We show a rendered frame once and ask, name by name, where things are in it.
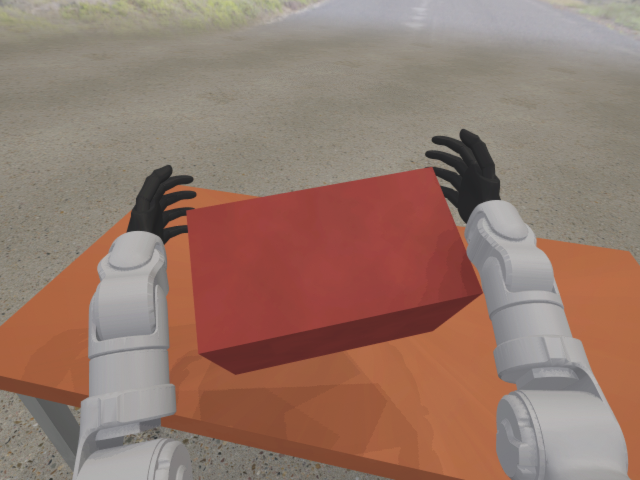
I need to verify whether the robot right hand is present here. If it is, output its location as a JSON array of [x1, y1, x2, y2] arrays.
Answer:
[[425, 129, 501, 224]]

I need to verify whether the carton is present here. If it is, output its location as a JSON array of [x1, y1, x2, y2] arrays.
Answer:
[[186, 167, 483, 375]]

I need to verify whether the table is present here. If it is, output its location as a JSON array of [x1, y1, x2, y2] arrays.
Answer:
[[0, 185, 640, 480]]

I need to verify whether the robot left hand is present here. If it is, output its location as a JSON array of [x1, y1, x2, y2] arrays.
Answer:
[[126, 165, 197, 245]]

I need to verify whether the right robot forearm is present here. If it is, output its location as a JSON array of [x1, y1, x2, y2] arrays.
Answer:
[[464, 200, 628, 473]]

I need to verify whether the left robot forearm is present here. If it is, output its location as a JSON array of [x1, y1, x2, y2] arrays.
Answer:
[[72, 231, 176, 480]]

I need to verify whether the robot left upper arm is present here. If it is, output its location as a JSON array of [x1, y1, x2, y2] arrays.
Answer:
[[76, 438, 193, 480]]

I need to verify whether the robot right upper arm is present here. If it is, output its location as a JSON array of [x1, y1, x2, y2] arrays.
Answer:
[[496, 390, 631, 480]]

